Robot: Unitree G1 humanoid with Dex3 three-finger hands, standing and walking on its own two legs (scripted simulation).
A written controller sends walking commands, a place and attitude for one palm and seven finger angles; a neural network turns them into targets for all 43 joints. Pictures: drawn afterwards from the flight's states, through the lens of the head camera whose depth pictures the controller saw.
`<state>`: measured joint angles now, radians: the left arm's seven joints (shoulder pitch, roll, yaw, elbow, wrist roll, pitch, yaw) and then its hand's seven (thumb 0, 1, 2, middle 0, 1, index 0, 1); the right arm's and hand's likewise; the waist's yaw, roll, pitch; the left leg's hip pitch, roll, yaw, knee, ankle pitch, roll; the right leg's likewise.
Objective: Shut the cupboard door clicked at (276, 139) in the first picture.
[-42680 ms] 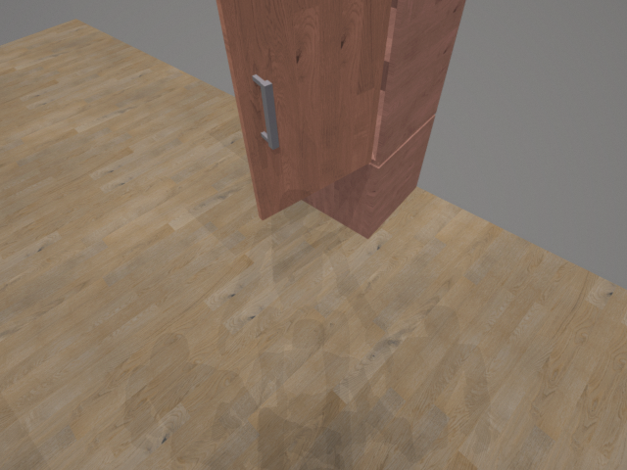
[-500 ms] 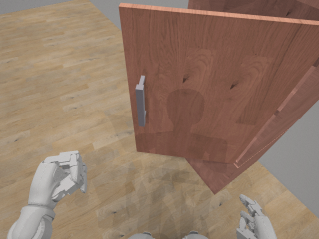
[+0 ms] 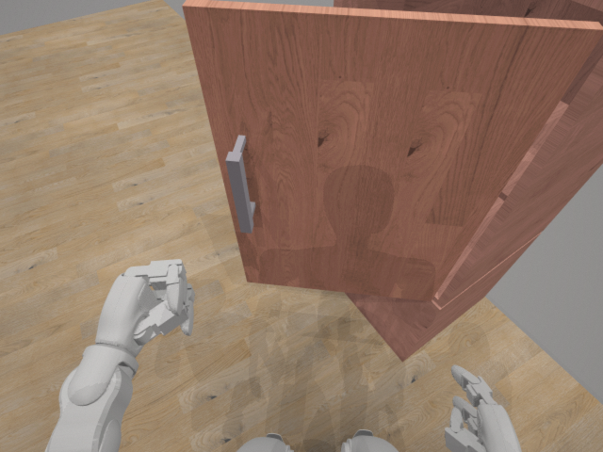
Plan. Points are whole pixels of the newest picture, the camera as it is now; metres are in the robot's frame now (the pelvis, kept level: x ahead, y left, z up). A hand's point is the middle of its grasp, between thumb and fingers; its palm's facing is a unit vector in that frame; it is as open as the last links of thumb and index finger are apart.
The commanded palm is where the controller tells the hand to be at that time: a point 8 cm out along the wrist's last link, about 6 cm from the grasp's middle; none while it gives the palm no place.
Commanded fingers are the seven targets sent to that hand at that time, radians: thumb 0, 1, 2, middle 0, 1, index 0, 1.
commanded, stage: bring the fist close to the handle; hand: left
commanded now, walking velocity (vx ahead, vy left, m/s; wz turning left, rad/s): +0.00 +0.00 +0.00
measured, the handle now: (244, 187) +0.47 +0.12 +0.07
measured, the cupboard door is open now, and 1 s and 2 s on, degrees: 49 49 38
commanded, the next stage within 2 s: push the door shut along its arc in 1.08 s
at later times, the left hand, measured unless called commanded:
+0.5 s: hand (230, 257) +0.34 +0.12 +0.08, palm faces -0.05 -1.00 -0.02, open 3.1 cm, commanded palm +0.32 +0.18 +0.07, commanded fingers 0.00 0.90 0.90 -1.30 -1.50 -1.30 -1.50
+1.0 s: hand (242, 247) +0.36 +0.11 +0.07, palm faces -0.04 -1.00 -0.03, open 3.1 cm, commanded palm +0.34 +0.16 +0.07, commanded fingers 0.00 0.90 0.90 -1.30 -1.50 -1.30 -1.50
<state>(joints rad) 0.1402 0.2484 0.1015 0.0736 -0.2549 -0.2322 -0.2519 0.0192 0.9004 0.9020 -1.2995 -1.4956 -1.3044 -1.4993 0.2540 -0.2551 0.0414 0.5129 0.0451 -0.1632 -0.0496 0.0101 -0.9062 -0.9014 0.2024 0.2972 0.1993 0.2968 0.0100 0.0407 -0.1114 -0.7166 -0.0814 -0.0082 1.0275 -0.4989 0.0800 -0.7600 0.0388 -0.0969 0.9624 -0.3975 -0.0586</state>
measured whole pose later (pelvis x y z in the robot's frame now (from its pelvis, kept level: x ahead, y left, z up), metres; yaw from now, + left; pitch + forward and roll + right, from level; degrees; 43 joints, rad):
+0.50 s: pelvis +0.01 -0.03 +0.00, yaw -1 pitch +12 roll +0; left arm -0.11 0.21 0.11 0.30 -0.22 -0.29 -0.15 0.02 0.90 0.90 -1.30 -1.50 -1.30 -1.50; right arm 0.24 -0.25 0.02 0.56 0.05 -0.11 -0.03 0.01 -0.91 -0.90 0.20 0.30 0.20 0.30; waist -0.01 0.02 -0.11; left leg -0.70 -0.06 0.01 0.98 -0.49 0.05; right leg -0.77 0.06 -0.08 0.95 -0.40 -0.09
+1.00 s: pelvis +0.00 -0.01 +0.01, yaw -2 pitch +12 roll +0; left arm -0.24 0.18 0.07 0.48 -0.17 -0.33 -0.07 0.02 0.90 0.90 -1.30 -1.50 -1.30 -1.50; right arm 0.27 -0.24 0.02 0.58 0.04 -0.04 -0.01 0.01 -0.91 -0.90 0.20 0.30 0.20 0.30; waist -0.02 0.02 -0.10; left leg -0.69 -0.07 0.03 0.95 -0.47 0.07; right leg -0.76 0.05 -0.06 0.93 -0.38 -0.07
